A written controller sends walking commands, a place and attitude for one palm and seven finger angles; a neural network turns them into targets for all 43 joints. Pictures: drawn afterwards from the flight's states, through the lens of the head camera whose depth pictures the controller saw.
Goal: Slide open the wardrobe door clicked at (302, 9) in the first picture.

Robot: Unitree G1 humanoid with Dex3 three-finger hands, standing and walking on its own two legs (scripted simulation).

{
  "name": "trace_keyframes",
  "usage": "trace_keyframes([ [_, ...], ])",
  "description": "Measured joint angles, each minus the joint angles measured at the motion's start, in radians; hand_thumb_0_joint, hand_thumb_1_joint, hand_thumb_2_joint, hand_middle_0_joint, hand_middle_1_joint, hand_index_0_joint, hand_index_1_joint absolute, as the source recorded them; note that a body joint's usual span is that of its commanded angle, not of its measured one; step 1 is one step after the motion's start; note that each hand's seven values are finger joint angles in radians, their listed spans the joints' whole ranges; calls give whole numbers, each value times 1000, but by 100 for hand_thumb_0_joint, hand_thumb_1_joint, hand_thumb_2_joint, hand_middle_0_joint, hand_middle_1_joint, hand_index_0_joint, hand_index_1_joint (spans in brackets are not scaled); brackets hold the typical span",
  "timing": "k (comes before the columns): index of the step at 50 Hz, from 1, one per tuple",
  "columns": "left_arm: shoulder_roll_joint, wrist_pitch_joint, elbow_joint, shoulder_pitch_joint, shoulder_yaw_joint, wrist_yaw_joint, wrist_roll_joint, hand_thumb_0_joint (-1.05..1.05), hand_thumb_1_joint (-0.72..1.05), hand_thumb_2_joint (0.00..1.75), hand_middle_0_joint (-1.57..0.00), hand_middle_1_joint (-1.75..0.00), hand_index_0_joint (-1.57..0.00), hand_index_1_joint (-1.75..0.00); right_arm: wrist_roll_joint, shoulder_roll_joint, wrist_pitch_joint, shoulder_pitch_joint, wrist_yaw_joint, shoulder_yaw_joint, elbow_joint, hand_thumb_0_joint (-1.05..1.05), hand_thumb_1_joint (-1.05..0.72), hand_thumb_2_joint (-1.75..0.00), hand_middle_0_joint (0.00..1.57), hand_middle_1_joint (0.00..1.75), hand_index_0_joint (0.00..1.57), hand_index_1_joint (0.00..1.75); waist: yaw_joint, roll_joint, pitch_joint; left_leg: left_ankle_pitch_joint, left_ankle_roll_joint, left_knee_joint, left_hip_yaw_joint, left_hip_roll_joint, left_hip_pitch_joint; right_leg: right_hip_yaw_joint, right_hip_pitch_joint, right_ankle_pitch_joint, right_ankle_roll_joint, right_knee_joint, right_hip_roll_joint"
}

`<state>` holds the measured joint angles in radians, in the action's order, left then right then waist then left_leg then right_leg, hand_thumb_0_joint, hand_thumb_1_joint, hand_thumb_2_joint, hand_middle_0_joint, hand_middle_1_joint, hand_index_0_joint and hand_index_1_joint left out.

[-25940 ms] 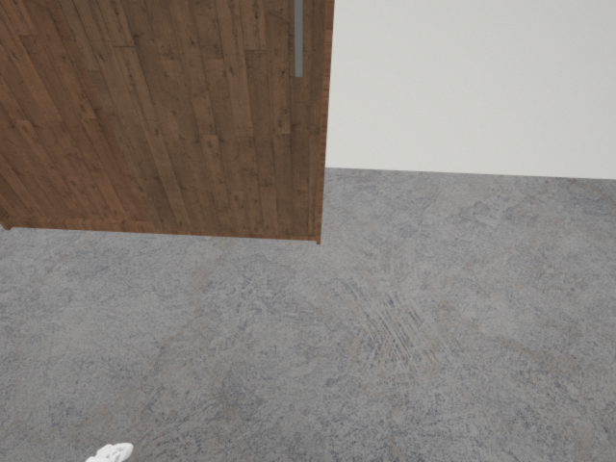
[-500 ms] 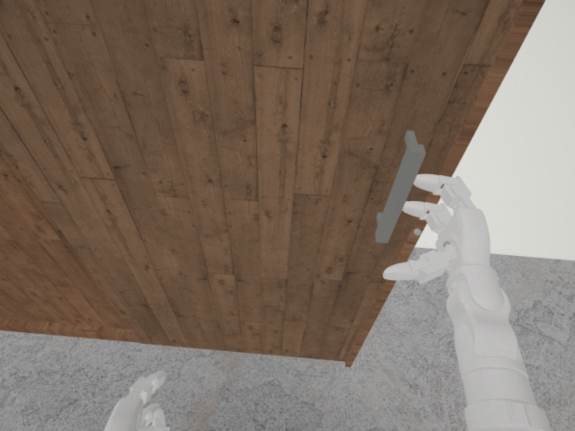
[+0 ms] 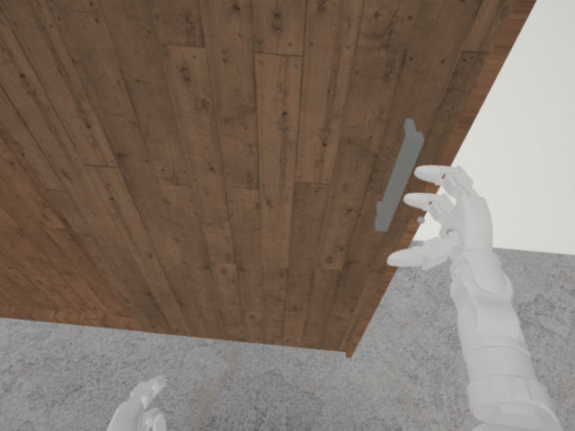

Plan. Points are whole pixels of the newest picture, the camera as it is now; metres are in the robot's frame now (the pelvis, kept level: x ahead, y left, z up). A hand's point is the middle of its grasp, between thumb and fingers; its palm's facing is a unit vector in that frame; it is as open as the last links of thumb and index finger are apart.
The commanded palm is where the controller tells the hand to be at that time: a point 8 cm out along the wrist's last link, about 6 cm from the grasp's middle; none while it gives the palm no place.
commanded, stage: move the hooked fingers beside the handle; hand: right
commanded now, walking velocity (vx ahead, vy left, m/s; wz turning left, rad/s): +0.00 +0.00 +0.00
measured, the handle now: (394, 179) +0.47 -0.12 +0.11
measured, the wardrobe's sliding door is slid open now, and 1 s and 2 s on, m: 0.00 0.00 0.00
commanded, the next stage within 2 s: feel for the door with the fingertips in 1.24 s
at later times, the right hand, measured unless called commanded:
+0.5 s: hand (435, 221) +0.39 -0.17 +0.11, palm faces +0.01 +1.00 -0.01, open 14.0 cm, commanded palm +0.35 -0.22 +0.11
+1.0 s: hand (438, 222) +0.38 -0.17 +0.12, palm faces +0.02 +1.00 -0.01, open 14.0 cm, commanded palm +0.35 -0.22 +0.11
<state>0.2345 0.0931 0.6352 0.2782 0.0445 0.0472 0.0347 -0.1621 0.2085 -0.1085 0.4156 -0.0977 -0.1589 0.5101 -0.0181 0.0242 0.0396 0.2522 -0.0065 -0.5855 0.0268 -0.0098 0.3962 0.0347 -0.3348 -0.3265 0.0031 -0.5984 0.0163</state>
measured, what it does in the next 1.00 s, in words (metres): stands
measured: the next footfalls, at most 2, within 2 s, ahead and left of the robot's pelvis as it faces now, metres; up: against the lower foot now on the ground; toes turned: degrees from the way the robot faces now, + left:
none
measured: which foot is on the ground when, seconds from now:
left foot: down 0.00-1.00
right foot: down 0.00-1.00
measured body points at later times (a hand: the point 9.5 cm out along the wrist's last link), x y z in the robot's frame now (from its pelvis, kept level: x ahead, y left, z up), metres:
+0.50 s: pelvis +0.01 +0.00 +0.00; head +0.03 +0.01 +0.45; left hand +0.14 +0.24 -0.10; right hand +0.38 -0.22 +0.11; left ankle +0.03 +0.12 -0.73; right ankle -0.01 -0.12 -0.73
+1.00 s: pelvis +0.01 +0.00 +0.00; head +0.03 +0.01 +0.45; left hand +0.16 +0.24 -0.10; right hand +0.37 -0.22 +0.12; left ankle +0.03 +0.12 -0.73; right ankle -0.01 -0.12 -0.73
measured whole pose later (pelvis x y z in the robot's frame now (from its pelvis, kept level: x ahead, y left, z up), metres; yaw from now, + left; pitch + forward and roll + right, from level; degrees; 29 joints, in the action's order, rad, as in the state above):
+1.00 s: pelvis +0.01 +0.00 +0.00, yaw -1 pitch +4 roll +0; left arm 0.25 0.10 0.63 0.27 0.04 0.05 0.04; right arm -0.19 0.24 -0.10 0.34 -0.17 -0.19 0.43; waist 0.00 0.03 0.05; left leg 0.27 -0.01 -0.58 0.04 0.00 0.38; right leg 0.02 -0.32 -0.34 0.00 -0.59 0.02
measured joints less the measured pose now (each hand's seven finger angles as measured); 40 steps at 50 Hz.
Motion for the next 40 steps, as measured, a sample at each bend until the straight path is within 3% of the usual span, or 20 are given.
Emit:
trace_keyframes([
  [20, 17, 9, 4, 4, -6, 8, 5, 1, 91, 90, -20, -30, -20, -30, -23, 42, -23, -2, -60, -41, 12, -1, 50, -30, 30, 120, 30, 120, 4, -4, -1, 2, -2, 7, 7, 3, 1, -7, -6, -3, -2, 0, 3],
  [40, 7, 1, -13, -18, 0, 2, 3, 1, 91, 90, -20, -30, -20, -30, -22, 30, 15, -55, -63, -29, -52, -1, 50, -30, 30, 120, 30, 120, 12, 3, 4, 19, -4, 2, 12, 3, -10, -13, 6, -14, -5, 2, 4],
])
